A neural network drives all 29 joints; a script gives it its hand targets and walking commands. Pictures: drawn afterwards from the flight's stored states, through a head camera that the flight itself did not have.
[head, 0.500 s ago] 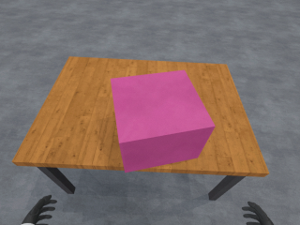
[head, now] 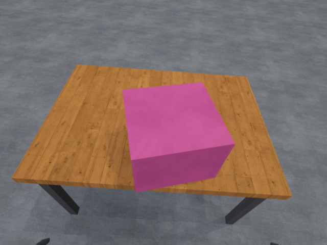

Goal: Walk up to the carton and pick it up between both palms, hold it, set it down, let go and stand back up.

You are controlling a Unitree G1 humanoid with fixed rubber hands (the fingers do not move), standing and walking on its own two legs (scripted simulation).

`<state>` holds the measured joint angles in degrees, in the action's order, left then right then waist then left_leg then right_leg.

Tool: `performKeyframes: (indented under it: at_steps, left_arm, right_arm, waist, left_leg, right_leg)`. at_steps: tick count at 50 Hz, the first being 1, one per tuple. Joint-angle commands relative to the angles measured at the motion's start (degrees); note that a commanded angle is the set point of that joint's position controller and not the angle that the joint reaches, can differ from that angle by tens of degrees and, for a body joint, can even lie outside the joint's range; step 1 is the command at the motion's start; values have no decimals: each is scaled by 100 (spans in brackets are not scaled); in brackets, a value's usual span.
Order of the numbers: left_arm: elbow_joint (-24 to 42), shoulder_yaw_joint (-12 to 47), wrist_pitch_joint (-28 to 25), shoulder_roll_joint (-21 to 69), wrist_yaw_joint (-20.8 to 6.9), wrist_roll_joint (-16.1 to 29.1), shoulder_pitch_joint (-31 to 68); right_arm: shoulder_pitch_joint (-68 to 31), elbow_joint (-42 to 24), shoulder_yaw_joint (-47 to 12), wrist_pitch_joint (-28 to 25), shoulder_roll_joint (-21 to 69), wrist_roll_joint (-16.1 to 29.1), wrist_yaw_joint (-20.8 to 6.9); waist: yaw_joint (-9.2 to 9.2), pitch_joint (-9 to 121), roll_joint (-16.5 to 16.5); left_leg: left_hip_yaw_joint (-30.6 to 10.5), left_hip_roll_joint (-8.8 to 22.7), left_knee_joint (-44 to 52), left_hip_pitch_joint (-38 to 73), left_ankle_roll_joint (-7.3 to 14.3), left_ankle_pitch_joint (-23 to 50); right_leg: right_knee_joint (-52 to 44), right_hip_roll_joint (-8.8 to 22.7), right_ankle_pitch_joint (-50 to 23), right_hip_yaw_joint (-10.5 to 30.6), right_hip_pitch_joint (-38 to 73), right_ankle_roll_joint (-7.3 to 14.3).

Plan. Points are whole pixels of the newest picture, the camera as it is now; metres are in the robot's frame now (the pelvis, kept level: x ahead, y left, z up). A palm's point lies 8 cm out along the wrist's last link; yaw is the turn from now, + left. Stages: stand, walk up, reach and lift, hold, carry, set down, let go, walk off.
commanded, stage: walk up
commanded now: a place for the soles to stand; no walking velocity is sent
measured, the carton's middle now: (170, 135) +0.48 -0.03 -0.10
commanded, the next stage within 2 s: reach and lift in 0.94 s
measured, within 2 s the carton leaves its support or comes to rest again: neither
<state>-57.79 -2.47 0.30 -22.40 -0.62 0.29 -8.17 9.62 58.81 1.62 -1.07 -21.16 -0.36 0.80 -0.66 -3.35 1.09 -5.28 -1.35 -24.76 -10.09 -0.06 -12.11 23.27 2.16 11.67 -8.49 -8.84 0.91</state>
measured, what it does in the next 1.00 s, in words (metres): stands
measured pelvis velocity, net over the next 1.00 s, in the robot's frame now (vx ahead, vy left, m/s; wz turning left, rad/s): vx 0.02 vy -0.02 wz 0.01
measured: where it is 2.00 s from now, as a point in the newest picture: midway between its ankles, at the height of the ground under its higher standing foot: outside the picture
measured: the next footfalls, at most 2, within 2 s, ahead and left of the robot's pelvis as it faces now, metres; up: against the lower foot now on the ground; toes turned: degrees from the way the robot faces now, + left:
none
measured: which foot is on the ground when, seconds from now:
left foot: down 0.00-1.00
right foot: down 0.00-1.00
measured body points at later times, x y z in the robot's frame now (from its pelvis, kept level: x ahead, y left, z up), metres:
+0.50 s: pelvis +0.02 -0.02 -0.01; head +0.04 -0.01 +0.44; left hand +0.13 +0.30 -0.12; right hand +0.11 -0.33 -0.12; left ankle +0.02 +0.12 -0.74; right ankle +0.01 -0.11 -0.74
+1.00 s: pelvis +0.02 -0.02 -0.01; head +0.04 +0.00 +0.44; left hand +0.11 +0.30 -0.13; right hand +0.13 -0.33 -0.11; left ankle +0.02 +0.12 -0.74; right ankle +0.01 -0.11 -0.74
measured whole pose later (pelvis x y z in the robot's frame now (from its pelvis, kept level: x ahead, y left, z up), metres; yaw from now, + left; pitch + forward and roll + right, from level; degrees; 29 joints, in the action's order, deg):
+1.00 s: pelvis +0.02 -0.02 -0.01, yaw +1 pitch -3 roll -1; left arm -49.1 -3.3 5.8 -21.7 -0.2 0.3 -9.0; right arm 6.9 56.9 3.3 -3.3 -22.0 -3.0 1.4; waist -1.1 -5.1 0.3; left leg -6.7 -0.1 -32.1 -12.2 -1.6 -17.3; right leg 29.1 1.1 16.6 -10.0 -9.9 1.9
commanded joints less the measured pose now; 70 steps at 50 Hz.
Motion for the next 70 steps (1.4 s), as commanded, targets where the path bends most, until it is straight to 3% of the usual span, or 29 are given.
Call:
performKeyframes:
  at_steps: [1,6,9,10,13,16,17,19,25,27,28,29,34,37,39,43,44,45,47,48,49,51,54,57,59,62,65,67,70]
  left_arm:
    - [362,-268,-159,-1044,62,-34,108]
    - [446,-263,-203,-1038,69,-20,160]
    - [475,-260,-187,-982,82,-37,167]
    - [576,-281,-158,-1037,92,-24,116]
    - [573,-310,-108,-1073,67,-29,158]
    - [644,-322,-86,-1083,62,-33,161]
    - [684,-322,-83,-1066,61,-42,231]
    - [697,-339,-43,-1025,55,-32,248]
    - [813,-335,-27,-1019,71,-24,210]
    - [835,-347,-22,-1019,61,-31,192]
    - [853,-362,-20,-1097,60,-35,256]
    - [838,-378,11,-1059,57,-35,203]
    - [863,-340,3,-944,48,-53,167]
    - [888,-365,-31,-1079,64,-41,172]
    - [900,-371,-25,-1100,45,-66,223]
    - [888,-338,-26,-952,25,-37,75]
    - [872,-371,-28,-1038,26,-52,45]
    - [858,-355,-38,-1038,43,-53,1]
    - [895,-354,-62,-1073,36,-52,77]
    - [2679,-309,1002,-1249,164,132,2491]
    - [2690,-337,1529,-1022,275,14,1871]
    - [3157,-454,2023,-878,260,-114,1656]
    - [3311,-665,2315,-751,299,-533,1094]
    - [3373,-771,2482,-423,268,-671,313]
    - [3399,-890,2464,-306,238,-725,178]
    - [3451,-907,2458,-286,258,-720,543]
    - [3616,-988,2414,-211,369,-623,921]
    - [3696,-987,2326,-243,452,-553,1160]
    - [3780,-957,2238,-137,498,-481,1277]
  right_arm:
    - [-219,-489,271,-136,-1199,-10,85]
    - [-123,-537,259,-135,-1150,20,129]
    - [-27,-515,232,-97,-1143,23,167]
    - [33,-551,232,-88,-1185,11,172]
    - [-68,-564,223,-52,-1210,2,196]
    - [-5,-602,208,-41,-1166,-7,212]
    - [77,-574,209,-35,-1222,-20,208]
    - [48,-598,227,-30,-1208,-27,201]
    - [-12,-703,203,-80,-1302,-20,228]
    - [52,-648,191,-73,-1270,9,215]
    - [116,-664,205,-79,-1273,24,205]
    - [56,-681,217,-57,-1288,2,217]
    - [19,-761,216,-57,-1303,-16,242]
    - [-20,-756,222,-43,-1252,25,240]
    - [144,-714,222,-44,-1265,17,261]
    - [-74,-803,222,-53,-1341,0,240]
    - [18,-832,248,-47,-1332,-2,247]
    - [-19,-821,241,-52,-1298,-3,233]
    - [-62,-796,230,-50,-1222,15,225]
    - [-2521,-520,834,-845,-738,-757,-3]
    - [-2120,-268,951,-1037,-958,-666,-227]
    - [-1765,-265,1056,-1045,-1295,-600,-368]
    - [-1273,10,886,-1068,-1483,-373,-462]
    - [-856,-170,554,-1097,-1494,190,-497]
    - [-886,-536,462,-1091,-1372,308,-472]
    - [-1051,-962,470,-954,-1217,289,-488]
    - [-1424,-1393,558,-763,-975,98,-595]
    - [-1604,-1599,497,-687,-915,89,-675]
    - [-1522,-1748,501,-580,-782,120,-796]
  waist:
    - [-20,123,-303]
    - [72,413,-246]
    - [116,496,42]
    - [68,470,-188]
    - [58,456,101]
    - [66,273,-86]
    - [73,411,108]
    - [43,290,79]
    - [7,447,-301]
    - [-29,470,-63]
    - [59,542,88]
    - [15,413,-192]
    - [-66,365,-137]
    - [-18,443,-175]
    - [85,377,-242]
    - [-30,477,-356]
    - [-35,402,-154]
    - [-52,391,3]
    - [-45,320,-100]
    - [488,164,-173]
    - [355,42,-63]
    - [270,509,-62]
    - [194,1026,-197]
    - [1,1467,-168]
    - [-114,1451,-70]
    - [-103,809,-54]
    - [-191,157,77]
    - [-163,58,23]
    - [-89,-8,68]
  left_leg:
    - [-827,734,640,-935,298,53]
    - [-514,666,179,-327,276,1309]
    - [-402,612,-14,-209,203,1408]
    - [-400,605,-96,-265,223,1297]
    - [-278,542,-209,-298,204,1251]
    - [-209,483,-261,-379,160,1166]
    - [-237,504,-241,-338,168,1136]
    - [-223,461,-223,-506,219,994]
    - [-634,695,-63,-616,272,1411]
    - [-587,596,-215,-663,268,1286]
    - [-546,601,-154,-527,219,1323]
    - [-462,551,-239,-566,259,1202]
    - [-722,640,-94,-725,315,1140]
    - [-451,559,-292,-497,220,1352]
    - [-657,636,-96,-482,249,1205]
    - [-990,762,-14,-507,392,1208]
    - [-1004,750,-20,-813,405,1016]
    - [-907,664,-132,-808,354,1036]
    - [-566,495,-346,-680,238,928]
    - [759,345,-734,-1156,-346,-89]
    - [719,361,-731,-1291,-274,-248]
    - [632,327,-988,-1060,-262,432]
    - [469,333,-1298,-533,-311,1387]
    - [435,279,-1331,259,-340,2157]
    - [428,211,-1143,171,-267,1949]
    - [561,148,-738,-575,-142,721]
    - [709,134,-449,-1112,-14,-532]
    - [815,148,-403,-1245,2,-1045]
    - [850,134,-421,-1314,31,-1365]
  right_leg:
    - [-479,605,399,952,706,265]
    - [-405,743,-579,838,656,286]
    - [-372,793,-998,780,730,330]
    - [-373,773,-819,795,745,321]
    - [-378,789,-626,698,719,368]
    - [-350,888,-581,751,628,440]
    - [-337,875,-350,719,673,415]
    - [-257,770,-41,649,683,374]
    - [87,702,-733,630,930,319]
    - [28,670,-574,669,1017,338]
    - [-41,715,-556,658,923,331]
    - [-20,710,-394,676,864,378]
    - [44,658,-488,671,860,345]
    - [-41,828,-781,762,847,430]
    - [34,782,-658,714,756,383]
    - [180,539,-519,669,751,283]
    - [139,566,-486,700,971,301]
    - [38,639,-567,771,997,304]
    - [-198,850,-546,849,768,458]
    - [517,-62,357,475,-224,-73]
    - [616,-20,244,500,74,-28]
    - [951,-78,-155,371,52,-31]
    - [1153,-157,-765,282,226,56]
    - [1008,-241,-1414,269,450,35]
    - [856,-280,-1624,337,615,3]
    - [638,-249,-915,489,613,-29]
    - [335,-143,575,795,291,-5]
    - [167,-34,1492,990,141,47]
    - [11,41,2095,1167,-65,113]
